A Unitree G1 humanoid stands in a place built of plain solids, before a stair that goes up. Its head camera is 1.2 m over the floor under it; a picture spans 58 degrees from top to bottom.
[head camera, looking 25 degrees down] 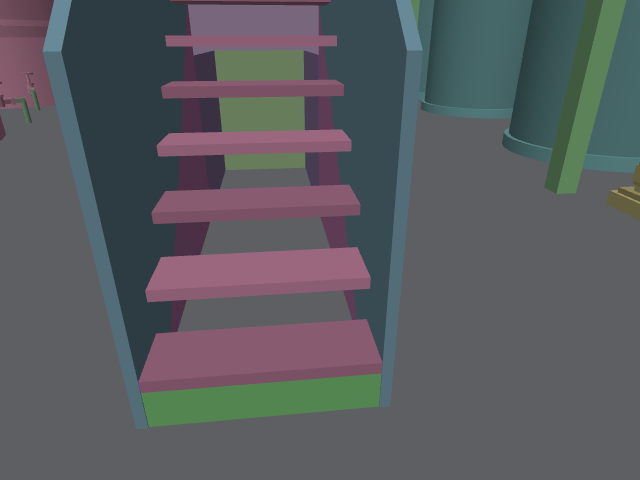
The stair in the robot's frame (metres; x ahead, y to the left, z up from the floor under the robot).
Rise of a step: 0.20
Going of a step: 0.23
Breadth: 0.88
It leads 7 degrees to the left of straight ahead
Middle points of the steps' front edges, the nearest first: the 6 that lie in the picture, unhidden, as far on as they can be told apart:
1.11 0.18 0.20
1.34 0.21 0.40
1.56 0.24 0.61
1.79 0.26 0.81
2.02 0.29 1.01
2.25 0.32 1.21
